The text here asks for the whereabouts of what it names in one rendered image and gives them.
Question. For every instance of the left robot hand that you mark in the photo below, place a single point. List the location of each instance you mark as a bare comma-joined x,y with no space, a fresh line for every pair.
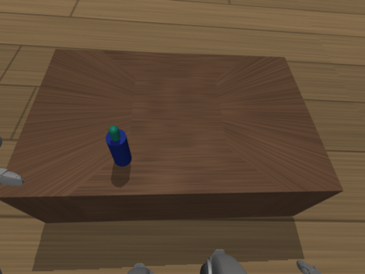
9,178

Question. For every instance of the right robot hand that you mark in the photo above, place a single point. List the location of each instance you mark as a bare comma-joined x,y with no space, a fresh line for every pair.
306,268

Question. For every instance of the bottle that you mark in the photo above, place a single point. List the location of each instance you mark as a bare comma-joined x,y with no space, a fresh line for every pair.
118,146

